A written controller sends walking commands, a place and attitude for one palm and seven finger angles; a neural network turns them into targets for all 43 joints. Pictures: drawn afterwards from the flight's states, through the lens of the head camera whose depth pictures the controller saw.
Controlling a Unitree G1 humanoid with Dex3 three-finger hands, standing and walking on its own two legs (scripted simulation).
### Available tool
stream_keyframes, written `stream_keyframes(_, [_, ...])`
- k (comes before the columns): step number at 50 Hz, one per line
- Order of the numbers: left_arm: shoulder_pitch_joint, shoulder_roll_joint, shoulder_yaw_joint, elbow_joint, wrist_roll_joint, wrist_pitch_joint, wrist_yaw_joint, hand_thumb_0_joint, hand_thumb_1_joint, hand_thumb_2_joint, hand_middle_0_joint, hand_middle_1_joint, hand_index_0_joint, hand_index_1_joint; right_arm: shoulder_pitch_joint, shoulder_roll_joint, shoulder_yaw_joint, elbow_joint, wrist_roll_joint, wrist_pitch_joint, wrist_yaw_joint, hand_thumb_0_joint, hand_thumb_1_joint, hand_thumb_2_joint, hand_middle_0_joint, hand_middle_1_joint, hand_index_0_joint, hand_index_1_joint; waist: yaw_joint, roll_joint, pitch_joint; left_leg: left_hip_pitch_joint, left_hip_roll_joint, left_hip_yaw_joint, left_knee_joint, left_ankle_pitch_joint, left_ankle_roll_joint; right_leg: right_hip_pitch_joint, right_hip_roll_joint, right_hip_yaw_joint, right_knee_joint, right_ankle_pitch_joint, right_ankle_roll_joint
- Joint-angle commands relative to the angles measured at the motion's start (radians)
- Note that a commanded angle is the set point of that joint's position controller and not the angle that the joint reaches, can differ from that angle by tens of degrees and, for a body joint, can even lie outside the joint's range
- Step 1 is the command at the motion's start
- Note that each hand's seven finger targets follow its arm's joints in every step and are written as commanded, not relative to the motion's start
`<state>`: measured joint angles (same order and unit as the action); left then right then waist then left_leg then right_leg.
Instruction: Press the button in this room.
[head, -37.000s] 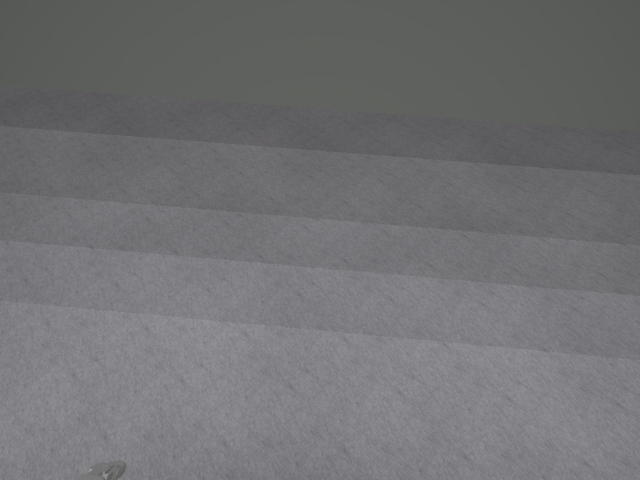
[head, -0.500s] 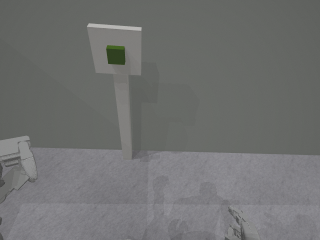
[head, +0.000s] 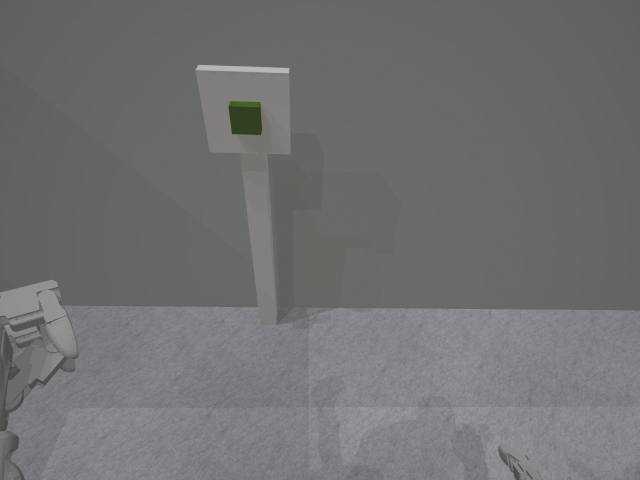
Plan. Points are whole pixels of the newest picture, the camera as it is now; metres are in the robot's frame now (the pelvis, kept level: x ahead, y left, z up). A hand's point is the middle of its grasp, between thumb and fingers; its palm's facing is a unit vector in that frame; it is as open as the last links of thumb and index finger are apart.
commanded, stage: stop stepping back and stand still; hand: left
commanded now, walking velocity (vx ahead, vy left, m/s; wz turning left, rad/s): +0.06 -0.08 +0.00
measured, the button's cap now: (246, 117) +0.81 +0.20 +0.09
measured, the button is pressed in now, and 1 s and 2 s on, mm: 0 0 0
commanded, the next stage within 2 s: let the arm hang, fingers relaxed in 0.60 s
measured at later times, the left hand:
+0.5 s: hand (87, 330) +0.21 +0.23 +0.17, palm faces +0.38 -0.81 -0.45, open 3.1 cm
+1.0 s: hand out of the picture +0.06 +0.21 -0.16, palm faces -0.02 -0.98 -0.21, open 3.3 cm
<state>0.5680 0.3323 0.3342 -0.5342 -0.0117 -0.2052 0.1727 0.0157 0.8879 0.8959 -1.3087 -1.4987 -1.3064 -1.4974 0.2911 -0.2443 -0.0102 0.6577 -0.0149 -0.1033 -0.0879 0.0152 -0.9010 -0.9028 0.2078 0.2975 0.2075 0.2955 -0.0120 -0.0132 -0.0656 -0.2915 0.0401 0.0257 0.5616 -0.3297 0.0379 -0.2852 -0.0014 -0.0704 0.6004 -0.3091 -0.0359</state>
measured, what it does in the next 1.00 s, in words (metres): stands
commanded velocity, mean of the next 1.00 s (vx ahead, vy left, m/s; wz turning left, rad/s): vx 0.00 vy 0.00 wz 0.00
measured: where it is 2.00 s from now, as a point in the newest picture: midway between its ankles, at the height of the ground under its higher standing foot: outside the picture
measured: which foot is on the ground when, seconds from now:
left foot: down 0.00-1.00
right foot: down 0.00-1.00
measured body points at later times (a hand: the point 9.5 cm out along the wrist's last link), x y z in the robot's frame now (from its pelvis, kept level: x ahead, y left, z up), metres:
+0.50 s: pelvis +0.02 -0.01 +0.01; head +0.03 +0.00 +0.46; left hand +0.18 +0.28 +0.19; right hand +0.19 -0.25 -0.07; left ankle +0.03 +0.12 -0.73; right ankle +0.01 -0.09 -0.73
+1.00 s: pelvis +0.00 +0.02 +0.01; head +0.02 +0.04 +0.46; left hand +0.06 +0.26 -0.14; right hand +0.08 -0.23 -0.12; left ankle +0.03 +0.12 -0.73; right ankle +0.01 -0.09 -0.73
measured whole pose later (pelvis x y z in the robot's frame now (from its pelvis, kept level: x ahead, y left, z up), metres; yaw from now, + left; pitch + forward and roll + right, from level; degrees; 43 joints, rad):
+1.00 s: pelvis +0.00 +0.02 +0.01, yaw +1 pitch -1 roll -1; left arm 0.26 0.20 0.00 0.87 0.04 0.06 0.03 0.02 0.91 0.90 -1.01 -1.23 -1.02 -1.21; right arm 0.21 -0.23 0.02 0.91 -0.02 0.02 0.00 0.01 -0.91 -0.90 0.21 0.30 0.21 0.29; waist -0.02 -0.03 0.06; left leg -0.28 -0.01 0.04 0.52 -0.23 0.04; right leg -0.24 0.00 -0.06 0.51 -0.26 -0.02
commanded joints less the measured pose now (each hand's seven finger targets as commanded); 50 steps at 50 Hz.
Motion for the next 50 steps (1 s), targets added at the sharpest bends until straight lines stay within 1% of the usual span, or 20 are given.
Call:
stream_keyframes(1, [-0.055, 0.204, 0.131, -0.229, -0.001, -0.08, 0.016, 0.0, 0.9, 0.9, -1.3, -1.5, -1.3, -1.5, -0.144, -0.078, -0.025, -0.171, 0.002, -0.076, -0.005, 0.0, -0.9, -0.9, 0.2, 0.3, 0.2, 0.3, -0.014, 0.278, 0.058, -0.026, 0.265, -0.427, -0.395, -0.341, 0.13, -0.143, 0.008, 0.042, 0.249, -0.191, 0.035])
stream_keyframes(3, [-0.023, 0.199, 0.135, -0.244, 0.007, -0.069, 0.012, 0.0, 0.9, 0.9, -1.3, -1.5, -1.3, -1.5, -0.155, -0.063, -0.02, -0.18, 0.003, -0.08, 0.006, 0.0, -0.9, -0.9, 0.2, 0.3, 0.2, 0.3, -0.003, 0.246, 0.118, -0.177, 0.235, -0.333, -0.381, -0.364, 0.126, -0.031, -0.008, 0.047, 0.189, -0.147, 0.029])
stream_keyframes(5, [0.03, 0.208, 0.148, -0.24, 0.003, -0.06, 0.011, 0.0, 0.9, 0.9, -1.3, -1.5, -1.3, -1.5, -0.158, -0.072, -0.021, -0.189, 0.009, -0.077, 0.012, 0.0, -0.9, -0.9, 0.2, 0.3, 0.2, 0.3, 0.014, 0.155, 0.086, -0.249, 0.153, -0.167, -0.262, -0.285, 0.062, 0.156, 0.001, 0.02, -0.045, -0.068, 0.034])
stream_keyframes(6, [0.045, 0.197, 0.14, -0.225, 0.002, -0.062, 0.008, 0.0, 0.9, 0.9, -1.3, -1.5, -1.3, -1.5, -0.155, -0.068, -0.022, -0.189, 0.007, -0.072, 0.015, 0.0, -0.9, -0.9, 0.2, 0.3, 0.2, 0.3, 0.008, 0.063, 0.089, -0.249, 0.085, -0.098, -0.147, -0.194, 0.027, 0.172, -0.027, 0.085, -0.175, -0.06, 0.02])
stream_keyframes(8, [0.033, 0.213, 0.156, -0.213, -0.013, -0.059, 0.004, 0.0, 0.9, 0.9, -1.3, -1.5, -1.3, -1.5, -0.148, -0.064, -0.034, -0.187, 0.008, -0.06, 0.028, 0.0, -0.9, -0.9, 0.2, 0.3, 0.2, 0.3, 0.003, -0.17, 0.047, -0.202, -0.038, -0.002, 0.187, -0.093, -0.027, 0.055, -0.246, 0.476, -0.389, -0.231, -0.084])
stream_keyframes(9, [0.024, 0.195, 0.141, -0.218, -0.017, -0.063, 0.006, 0.0, 0.9, 0.9, -1.3, -1.5, -1.3, -1.5, -0.141, -0.07, -0.044, -0.184, 0.012, -0.054, 0.033, 0.0, -0.9, -0.9, 0.2, 0.3, 0.2, 0.3, 0.003, -0.171, 0.058, -0.213, -0.034, -0.024, 0.317, -0.074, -0.034, 0.056, -0.306, 0.538, -0.422, -0.162, -0.116])
stream_keyframes(10, [0.02, 0.201, 0.149, -0.212, -0.017, -0.066, 0.009, 0.0, 0.9, 0.9, -1.3, -1.5, -1.3, -1.5, -0.148, -0.071, -0.037, -0.179, 0.011, -0.049, 0.037, 0.0, -0.9, -0.9, 0.2, 0.3, 0.2, 0.3, -0.006, -0.107, 0.057, -0.23, -0.026, -0.047, 0.368, -0.064, -0.037, 0.066, -0.307, 0.527, -0.404, -0.018, -0.123])
stream_keyframes(11, [0.023, 0.188, 0.135, -0.203, -0.021, -0.073, 0.009, 0.0, 0.9, 0.9, -1.3, -1.5, -1.3, -1.5, -0.137, -0.057, -0.026, -0.168, 0.009, -0.047, 0.036, 0.0, -0.9, -0.9, 0.2, 0.3, 0.2, 0.3, -0.01, -0.066, 0.041, -0.225, -0.006, -0.061, 0.337, -0.062, -0.036, 0.114, -0.306, 0.428, -0.351, 0.126, -0.137])
stream_keyframes(13, [0.036, 0.189, 0.141, -0.177, -0.015, -0.082, 0.012, 0.0, 0.9, 0.9, -1.3, -1.5, -1.3, -1.5, -0.153, -0.043, -0.013, -0.173, 0.008, -0.046, 0.026, 0.0, -0.9, -0.9, 0.2, 0.3, 0.2, 0.3, 0.0, -0.108, 0.006, -0.136, -0.003, -0.024, 0.161, -0.035, -0.028, 0.146, -0.248, 0.285, -0.274, 0.333, -0.114])
stream_keyframes(16, [0.04, 0.181, 0.131, -0.175, -0.017, -0.083, 0.017, 0.0, 0.9, 0.9, -1.3, -1.5, -1.3, -1.5, -0.161, -0.046, -0.009, -0.172, 0.006, -0.049, 0.015, 0.0, -0.9, -0.9, 0.2, 0.3, 0.2, 0.3, 0.006, -0.04, -0.002, 0.07, -0.021, 0.009, -0.119, 0.143, -0.014, 0.089, -0.165, 0.193, -0.237, 0.261, -0.032])
stream_keyframes(17, [0.028, 0.181, 0.124, -0.195, -0.021, -0.086, 0.015, 0.0, 0.9, 0.9, -1.3, -1.5, -1.3, -1.5, -0.164, -0.062, -0.018, -0.173, 0.006, -0.052, 0.014, 0.0, -0.9, -0.9, 0.2, 0.3, 0.2, 0.3, 0.014, -0.012, -0.005, 0.113, 0.026, -0.034, -0.167, 0.199, -0.001, 0.08, -0.131, 0.173, -0.218, 0.211, 0.001])
stream_keyframes(19, [-0.003, 0.186, 0.108, -0.235, -0.019, -0.088, 0.006, 0.0, 0.9, 0.9, -1.3, -1.5, -1.3, -1.5, -0.181, -0.096, -0.036, -0.192, 0.015, -0.053, 0.014, 0.0, -0.9, -0.9, 0.2, 0.3, 0.2, 0.3, 0.025, 0.03, -0.004, 0.145, 0.101, -0.109, -0.157, 0.289, 0.021, 0.052, -0.075, 0.157, -0.202, 0.165, 0.046])
stream_keyframes(21, [0.032, 0.18, 0.112, -0.205, -0.016, -0.074, 0.0, 0.0, 0.9, 0.9, -1.3, -1.5, -1.3, -1.5, -0.18, -0.072, -0.021, -0.19, 0.016, -0.045, 0.013, 0.0, -0.9, -0.9, 0.2, 0.3, 0.2, 0.3, 0.011, 0.088, 0.012, 0.103, 0.076, -0.083, -0.143, 0.334, 0.013, 0.081, -0.066, 0.137, -0.199, 0.264, 0.037])
stream_keyframes(27, [0.079, 0.192, 0.127, -0.245, -0.025, -0.07, 0.001, 0.0, 0.9, 0.9, -1.3, -1.5, -1.3, -1.5, -0.177, -0.074, -0.028, -0.212, 0.02, -0.035, 0.022, 0.0, -0.9, -0.9, 0.2, 0.3, 0.2, 0.3, 0.011, 0.073, -0.068, 0.108, 0.053, -0.056, -0.119, 0.398, -0.012, 0.172, -0.076, 0.135, -0.19, 0.408, 0.023])
stream_keyframes(34, [0.097, 0.191, 0.133, -0.209, -0.038, -0.054, -0.001, 0.0, 0.9, 0.9, -1.3, -1.5, -1.3, -1.5, -0.18, -0.072, -0.022, -0.226, 0.019, -0.015, 0.018, 0.0, -0.9, -0.9, 0.2, 0.3, 0.2, 0.3, 0.009, 0.053, -0.035, 0.094, 0.05, -0.055, -0.143, 0.346, -0.019, 0.147, -0.062, 0.133, -0.227, 0.37, 0.028])
stream_keyframes(35, [-0.081, 0.081, -0.268, 0.601, 0.041, 0.069, -0.13, 0.0, 0.9, 0.9, -1.3, -1.5, -1.3, -1.5, -0.242, -0.203, -0.068, 0.005, 0.037, -0.082, 0.113, 0.0, -0.9, -0.9, 0.2, 0.3, 0.2, 0.3, -0.042, 0.053, 0.034, 0.071, 0.078, -0.055, -0.007, 0.459, -0.023, -0.019, -0.109, 0.053, -0.102, 0.382, 0.006])
stream_keyframes(37, [-0.115, 0.065, -0.218, 0.669, 0.048, 0.171, -0.166, 0.0, 0.9, 0.9, -1.227, -1.42, -1.227, -1.42, -0.117, -0.187, -0.07, 0.008, 0.02, 0.015, 0.107, 0.0, -0.9, -0.9, 0.2, 0.3, 0.2, 0.3, -0.009, 0.01, -0.019, 0.027, 0.094, -0.087, -0.029, 0.365, 0.009, -0.006, -0.099, 0.09, -0.091, 0.265, -0.004])
stream_keyframes(41, [-0.249, 0.067, -0.251, 0.9, 0.046, 0.184, -0.172, 0.0, 0.9, 0.9, -1.08, -1.26, -1.08, -1.26, -0.139, -0.169, -0.042, 0.015, -0.004, 0.061, 0.093, 0.0, -0.9, -0.9, 0.2, 0.3, 0.2, 0.3, 0.003, -0.141, -0.013, -0.002, 0.059, -0.118, -0.035, 0.285, 0.021, 0.032, -0.121, 0.137, -0.118, 0.251, -0.033])
stream_keyframes(46, [-0.313, 0.029, -0.295, 1.236, 0.033, 0.214, -0.154, 0.0, 0.9, 0.9, -0.897, -1.06, -0.897, -1.06, -0.129, -0.111, -0.005, 0.136, -0.014, 0.101, 0.084, 0.0, -0.9, -0.9, 0.2, 0.3, 0.2, 0.3, 0.017, 0.08, 0.05, -0.012, 0.07, -0.141, -0.18, 0.205, 0.013, 0.09, -0.082, 0.117, -0.165, 0.091, -0.009])
stream_keyframes(50, [-0.278, 0.019, -0.305, 1.424, 0.025, 0.208, -0.151, 0.0, 0.9, 0.9, -0.75, -0.9, -0.75, -0.9, -0.077, -0.085, 0.0, 0.237, -0.009, 0.109, 0.073, 0.0, -0.9, -0.9, 0.2, 0.3, 0.2, 0.3, 0.021, 0.145, 0.072, 0.0, 0.061, -0.133, -0.228, 0.074, 0.004, 0.114, -0.081, 0.126, -0.232, 0.044, -0.019])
